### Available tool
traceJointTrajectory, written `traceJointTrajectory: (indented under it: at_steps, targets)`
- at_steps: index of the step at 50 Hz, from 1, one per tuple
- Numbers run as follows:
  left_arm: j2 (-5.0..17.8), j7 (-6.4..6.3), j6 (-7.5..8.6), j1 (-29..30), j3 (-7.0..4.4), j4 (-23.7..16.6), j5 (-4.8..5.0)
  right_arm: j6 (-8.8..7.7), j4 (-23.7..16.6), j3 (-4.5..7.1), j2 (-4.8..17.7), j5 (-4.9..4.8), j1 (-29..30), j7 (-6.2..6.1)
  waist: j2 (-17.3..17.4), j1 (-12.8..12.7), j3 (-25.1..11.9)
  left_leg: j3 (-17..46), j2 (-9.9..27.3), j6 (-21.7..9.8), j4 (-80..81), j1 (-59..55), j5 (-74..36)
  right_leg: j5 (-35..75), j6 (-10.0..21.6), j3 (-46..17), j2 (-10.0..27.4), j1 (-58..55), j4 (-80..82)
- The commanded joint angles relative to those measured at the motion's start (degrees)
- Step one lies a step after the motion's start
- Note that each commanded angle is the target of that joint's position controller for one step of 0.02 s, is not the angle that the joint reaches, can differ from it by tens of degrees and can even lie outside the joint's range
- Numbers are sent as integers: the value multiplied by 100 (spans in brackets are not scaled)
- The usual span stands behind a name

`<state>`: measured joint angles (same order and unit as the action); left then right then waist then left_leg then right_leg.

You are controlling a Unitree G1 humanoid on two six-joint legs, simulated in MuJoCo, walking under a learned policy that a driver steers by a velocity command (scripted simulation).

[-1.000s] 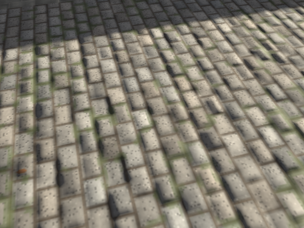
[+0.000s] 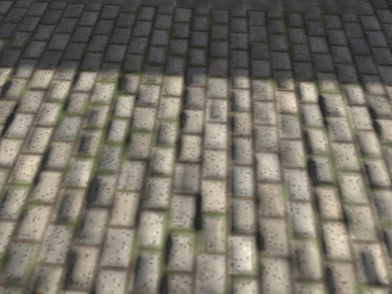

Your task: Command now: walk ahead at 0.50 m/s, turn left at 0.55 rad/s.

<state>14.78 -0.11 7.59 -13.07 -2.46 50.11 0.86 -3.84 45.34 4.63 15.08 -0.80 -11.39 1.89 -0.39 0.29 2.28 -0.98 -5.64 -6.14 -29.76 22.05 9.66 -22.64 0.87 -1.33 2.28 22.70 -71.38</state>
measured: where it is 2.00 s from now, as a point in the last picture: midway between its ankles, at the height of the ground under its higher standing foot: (145, 177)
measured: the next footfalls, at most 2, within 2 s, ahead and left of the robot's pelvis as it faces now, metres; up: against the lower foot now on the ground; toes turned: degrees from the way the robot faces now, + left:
right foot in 0.36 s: +0.40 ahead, -0.11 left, +0.00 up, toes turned +16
left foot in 0.88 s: +0.54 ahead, +0.25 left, +0.00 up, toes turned +30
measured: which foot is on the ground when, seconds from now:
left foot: down 0.00-0.38, up 0.40-0.86, down 0.88-1.00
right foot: up 0.00-0.34, down 0.36-0.90, up 0.92-1.00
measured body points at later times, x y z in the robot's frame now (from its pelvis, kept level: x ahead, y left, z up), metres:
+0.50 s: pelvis +0.28 -0.03 +0.01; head +0.30 -0.03 +0.45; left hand +0.36 +0.27 -0.09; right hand +0.44 -0.28 -0.11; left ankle +0.17 +0.07 -0.64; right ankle +0.36 -0.12 -0.73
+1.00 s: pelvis +0.50 +0.12 +0.00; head +0.52 +0.15 +0.45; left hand +0.41 +0.39 -0.14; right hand +0.76 -0.03 -0.08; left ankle +0.50 +0.23 -0.73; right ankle +0.47 -0.08 -0.63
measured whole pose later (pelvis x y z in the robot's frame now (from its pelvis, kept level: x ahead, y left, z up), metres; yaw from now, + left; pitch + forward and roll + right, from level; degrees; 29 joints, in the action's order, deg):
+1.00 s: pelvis +0.50 +0.12 +0.00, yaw +25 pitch +2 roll -1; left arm 17.2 0.8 4.3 -18.1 -3.2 51.0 2.2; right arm -3.9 37.9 2.9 14.1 0.2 -8.8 1.5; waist -1.3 -1.7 2.3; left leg -4.2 1.0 -2.2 -31.0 21.7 11.3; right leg -24.1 0.4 -1.9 4.3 22.3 -66.9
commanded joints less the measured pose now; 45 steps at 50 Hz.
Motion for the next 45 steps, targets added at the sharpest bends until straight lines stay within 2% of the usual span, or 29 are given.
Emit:
traceJointTrajectory:
  at_steps: [1,3,5,6,9,12,15,16,17,18,19,20,21,22,23,24,26,27,30,34,37,38,40,41,42,43,44,45]
  targets:
    - [714,-26,55,61,-224,-578,-106,-72,-445,94,505,32,-89,-57,4,-143,-630,2270,1574,-1202,1613,-1463,-1334,439,-60,-382,464,1353,449]
    - [562,-50,-63,118,-209,-679,-168,-89,-456,133,676,6,-187,-118,80,-198,-479,1930,1448,-1215,1730,-989,-1768,662,-244,-233,442,1254,1017]
    - [473,-81,-105,571,-179,-868,-202,-82,-437,184,858,-10,-391,-201,175,-84,-329,1667,1270,-1108,1770,-743,-1858,1313,-386,-120,321,1304,1837]
    - [423,-78,-106,813,-159,-944,-199,-64,-423,191,875,-27,-493,-229,238,7,-292,1557,1146,-996,1727,-689,-1761,1730,-405,-101,235,1247,2322]
    - [315,-23,-76,1408,-108,-1142,-135,-4,-394,190,862,-59,-761,-264,468,275,-274,1498,944,-715,1566,-645,-1203,2686,-375,-58,-73,865,3570]
    - [454,42,-27,1774,-136,-1346,-61,34,-331,186,852,-88,-995,-271,575,412,-268,1929,1117,-635,1294,-1005,-822,2716,-311,-175,-208,744,4079]
    - [674,111,71,1702,-217,-1414,-46,87,-360,195,856,-77,-988,-317,699,288,-313,2481,1326,-549,792,-1539,-740,2102,-136,-307,-260,534,4439]
    - [732,112,104,1461,-252,-1368,-43,106,-397,198,852,-69,-903,-327,802,144,-367,2582,1314,-495,591,-1585,-912,1921,-41,-261,-280,220,4549]
    - [839,87,133,951,-322,-1245,-71,113,-466,163,758,-61,-772,-321,809,-137,-595,2504,1097,-362,151,-1489,-1265,1995,112,-176,-281,-527,4789]
    - [1078,49,155,164,-407,-1146,-168,86,-589,64,500,-9,-627,-288,568,-523,-1250,2181,809,-166,-1020,-958,-1164,2012,446,-662,343,-1904,4606]
    - [1551,-2,115,-705,-529,-1062,-268,40,-712,-42,152,-32,-1174,-287,-628,-533,-2165,1395,63,262,-2963,746,479,1665,1193,-2512,1655,-4089,4619]
    - [1430,49,41,-901,-520,-901,-136,2,-768,-74,339,-143,-1574,-282,-1949,-385,-2409,1180,101,382,-4139,2092,2492,355,1675,-4472,2403,-4624,5162]
    - [881,33,-3,-580,-385,-1045,-72,30,-663,54,879,-182,-1250,-277,-1074,-484,-1566,1281,482,433,-4660,2513,2063,-388,1428,-3928,2194,-3918,5335]
    - [670,12,-70,-303,-313,-1098,-88,76,-751,88,977,-114,-735,-269,-539,-500,-941,1031,697,462,-4702,2479,1558,-120,1158,-2982,1918,-3110,5412]
    - [583,20,-108,-36,-263,-1079,-120,100,-827,94,881,-48,-487,-255,-292,-359,-494,932,858,476,-4445,2284,1223,457,1044,-2340,1632,-2328,5609]
    - [487,24,-110,121,-222,-1049,-147,125,-862,115,789,-27,-420,-235,-368,-212,-274,915,1030,467,-4174,2087,1012,874,961,-1860,1414,-1854,5771]
    - [512,51,-70,180,-239,-969,-145,192,-875,73,508,-87,-543,-193,-564,-80,-176,743,1156,480,-3943,1753,806,1403,947,-1170,1209,-1371,6064]
    - [579,62,-40,153,-267,-922,-129,217,-929,60,444,-83,-495,-191,-537,-67,-161,713,1188,509,-3827,1804,672,1693,1008,-931,1209,-1343,6157]
    - [793,51,-18,44,-344,-766,-134,234,-1058,39,402,-41,-216,-189,-367,-87,-176,738,1255,603,-3210,2087,72,2457,1091,-392,1292,-1579,6244]
    - [943,7,-102,-57,-371,-631,-102,162,-1174,-15,314,-52,398,-57,-322,-307,-76,436,1195,566,-1888,1898,-1017,2732,880,395,1140,-1832,6219]
    - [1059,0,-174,-418,-386,-464,-28,133,-1374,-82,190,-52,981,42,-260,-547,102,185,1092,476,-1158,1684,-1054,2622,838,596,1237,-2031,6197]
    - [1084,26,-200,-564,-384,-376,15,123,-1442,-101,153,-61,1105,58,-245,-564,179,152,1034,417,-962,1603,-853,2634,861,559,1306,-2116,6195]
    - [1194,58,-278,-670,-396,-241,113,98,-1555,-83,242,-51,1237,87,-318,-455,288,15,908,264,-628,1498,-230,3066,895,431,1473,-2414,6028]
    - [1273,58,-315,-634,-403,-201,152,76,-1558,-47,340,-25,1156,92,-406,-319,231,-97,808,169,-443,1235,55,3737,876,402,1504,-2524,5785]
    - [1348,52,-346,-581,-402,-161,178,52,-1478,31,500,7,822,81,-513,-55,-6,-228,633,67,-202,617,152,4687,805,441,1451,-2561,5313]
    - [1318,43,-375,-515,-361,-112,195,31,-1212,165,727,27,-24,52,-461,447,-498,-395,430,-83,194,-650,-300,5350,661,646,1228,-2314,4363]
    - [1099,30,-347,-557,-259,-132,125,41,-945,324,1105,71,-974,-30,-339,859,-1169,37,794,-266,-54,-2414,-677,4598,426,744,951,-1278,3060]
    - [387,89,-249,-947,-20,-385,-44,42,-876,439,1785,198,-1573,-129,1047,707,-2106,2656,2608,-1077,45,-4658,-406,931,2,731,82,1082,685]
